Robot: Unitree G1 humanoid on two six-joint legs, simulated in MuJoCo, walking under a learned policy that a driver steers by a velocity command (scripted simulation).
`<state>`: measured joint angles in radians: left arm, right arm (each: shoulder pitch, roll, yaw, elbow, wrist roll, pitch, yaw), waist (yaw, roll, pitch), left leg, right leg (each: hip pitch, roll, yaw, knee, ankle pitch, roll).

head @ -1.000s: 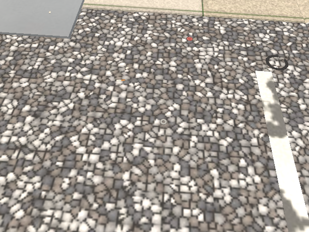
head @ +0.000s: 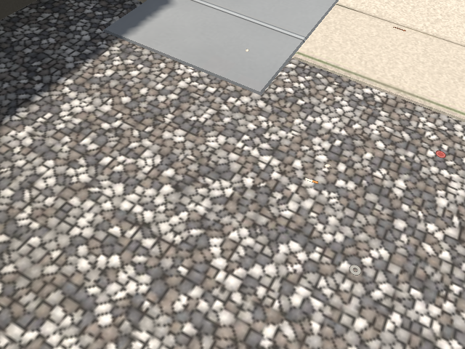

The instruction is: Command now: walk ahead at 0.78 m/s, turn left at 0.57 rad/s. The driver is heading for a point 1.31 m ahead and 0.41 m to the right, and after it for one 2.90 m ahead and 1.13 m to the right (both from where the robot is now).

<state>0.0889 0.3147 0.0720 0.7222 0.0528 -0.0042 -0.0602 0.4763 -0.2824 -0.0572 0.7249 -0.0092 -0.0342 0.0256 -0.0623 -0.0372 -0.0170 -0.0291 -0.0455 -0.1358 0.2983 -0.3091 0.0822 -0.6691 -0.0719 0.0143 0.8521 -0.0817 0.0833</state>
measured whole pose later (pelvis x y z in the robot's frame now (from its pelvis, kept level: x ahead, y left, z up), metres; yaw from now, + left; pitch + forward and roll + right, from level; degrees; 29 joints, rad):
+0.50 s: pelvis +0.41 -0.07 -0.01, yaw -12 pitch +2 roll -1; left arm 0.54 0.27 0.06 0.90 0.00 -0.06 -0.02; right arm 0.02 -0.26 0.04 0.63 -0.05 -0.07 0.05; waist 0.10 0.03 0.01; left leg -0.70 0.10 -0.06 0.73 -0.05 -0.04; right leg 0.01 0.14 0.16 0.27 -0.30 -0.12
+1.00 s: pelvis +0.85 -0.19 -0.03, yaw -39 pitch +2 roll +2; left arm -0.07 0.34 0.02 0.60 0.03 0.00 -0.10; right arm 0.51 -0.31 -0.04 0.92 -0.03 -0.11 0.00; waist -0.08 -0.03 0.04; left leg 0.24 0.01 0.31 0.21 -0.41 -0.06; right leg -0.77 -0.03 -0.12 0.81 -0.04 -0.15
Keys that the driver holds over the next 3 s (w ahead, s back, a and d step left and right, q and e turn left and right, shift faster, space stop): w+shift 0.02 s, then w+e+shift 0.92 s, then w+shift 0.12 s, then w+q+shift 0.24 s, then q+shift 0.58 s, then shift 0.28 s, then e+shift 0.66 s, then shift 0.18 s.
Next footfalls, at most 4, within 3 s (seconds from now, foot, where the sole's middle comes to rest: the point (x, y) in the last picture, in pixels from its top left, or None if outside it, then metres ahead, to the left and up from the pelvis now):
0.18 right None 0.32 -0.12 -0.78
0.62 left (206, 264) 0.77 0.01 -0.78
1.08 right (311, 201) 1.02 -0.38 -0.78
1.50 left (335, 126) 1.43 -0.56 -0.78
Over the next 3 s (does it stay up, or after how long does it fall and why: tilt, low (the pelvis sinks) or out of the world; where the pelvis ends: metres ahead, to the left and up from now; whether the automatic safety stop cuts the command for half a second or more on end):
stays up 1.40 -0.69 -0.01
